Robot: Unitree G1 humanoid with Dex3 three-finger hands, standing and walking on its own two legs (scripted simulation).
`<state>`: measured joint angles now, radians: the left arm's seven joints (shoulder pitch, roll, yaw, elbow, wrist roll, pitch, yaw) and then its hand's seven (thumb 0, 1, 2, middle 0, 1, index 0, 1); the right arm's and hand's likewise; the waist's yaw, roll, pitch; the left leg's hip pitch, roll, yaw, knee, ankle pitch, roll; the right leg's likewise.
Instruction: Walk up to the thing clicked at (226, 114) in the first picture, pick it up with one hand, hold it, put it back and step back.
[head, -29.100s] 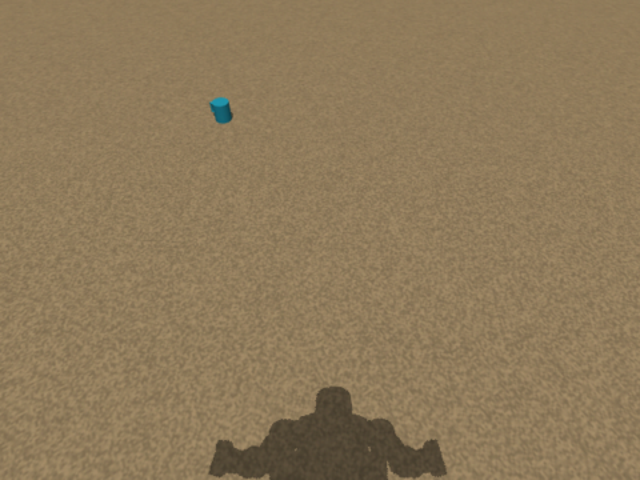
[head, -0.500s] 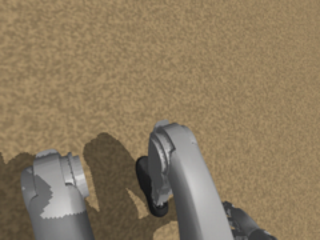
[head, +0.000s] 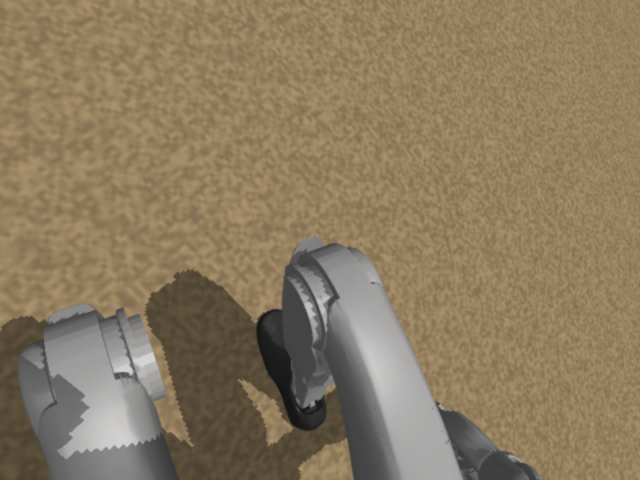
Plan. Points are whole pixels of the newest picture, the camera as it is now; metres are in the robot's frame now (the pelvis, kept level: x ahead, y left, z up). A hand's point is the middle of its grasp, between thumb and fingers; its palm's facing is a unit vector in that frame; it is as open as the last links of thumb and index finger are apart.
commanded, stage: open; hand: left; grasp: from above
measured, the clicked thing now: out of the picture +0.43 +0.37 -0.25
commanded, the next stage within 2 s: withdraw in 0.66 s
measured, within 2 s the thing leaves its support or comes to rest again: neither
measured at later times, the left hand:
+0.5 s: hand out of the picture +0.44 +0.36 -0.22, palm faces -0.43 -0.14 -0.89, open 13.1 cm
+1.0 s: hand out of the picture +0.45 +0.36 -0.20, palm faces -0.37 -0.12 -0.92, open 13.9 cm
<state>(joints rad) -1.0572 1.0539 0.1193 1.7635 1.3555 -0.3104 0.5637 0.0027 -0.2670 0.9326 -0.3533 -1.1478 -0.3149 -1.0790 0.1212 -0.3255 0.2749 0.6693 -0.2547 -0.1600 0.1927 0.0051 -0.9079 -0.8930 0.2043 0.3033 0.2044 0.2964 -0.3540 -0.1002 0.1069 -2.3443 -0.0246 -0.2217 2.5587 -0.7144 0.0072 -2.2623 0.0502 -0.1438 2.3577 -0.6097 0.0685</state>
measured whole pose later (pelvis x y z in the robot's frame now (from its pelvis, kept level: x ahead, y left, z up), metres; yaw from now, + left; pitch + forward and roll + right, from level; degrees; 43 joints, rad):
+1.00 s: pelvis +0.00 +0.00 +0.01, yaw +0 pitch +30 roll -14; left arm -0.96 0.98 0.19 1.52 1.32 -0.26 0.52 0.00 -0.53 1.03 -0.09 -1.09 -0.10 -1.08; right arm 0.15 -0.33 0.21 0.67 -0.23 -0.17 0.22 0.01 -0.92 -0.90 0.20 0.30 0.20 0.30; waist -0.32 -0.08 0.08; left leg -2.35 -0.03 -0.22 2.53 -0.72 0.00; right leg -2.27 0.04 -0.15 2.34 -0.62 0.05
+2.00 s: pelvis +0.00 +0.00 +0.05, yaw +5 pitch +36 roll -10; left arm -0.89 0.79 0.15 1.26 1.16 -0.20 0.31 0.00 -0.24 0.85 -0.21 -0.71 -0.20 -0.71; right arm 0.21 -0.24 0.06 0.71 -0.11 -0.03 0.14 0.01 -0.90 -0.89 0.20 0.30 0.20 0.30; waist -0.22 0.03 -0.08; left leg -2.29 -0.04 -0.11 2.35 -0.68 0.02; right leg -2.23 0.01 -0.06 2.23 -0.63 0.06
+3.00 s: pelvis +0.07 +0.00 +0.40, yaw +13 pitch +14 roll -3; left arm 0.40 0.23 0.05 -0.04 -0.08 0.43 0.07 0.01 0.90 0.89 -0.20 -0.30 -0.20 -0.30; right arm 0.31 -0.21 0.05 0.53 0.03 -0.16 -0.18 0.02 -0.90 -0.89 0.20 0.30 0.20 0.30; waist -0.07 0.05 -0.18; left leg -0.85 0.02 -0.08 1.12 -0.52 -0.01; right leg -0.82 0.01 -0.05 1.03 -0.47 0.01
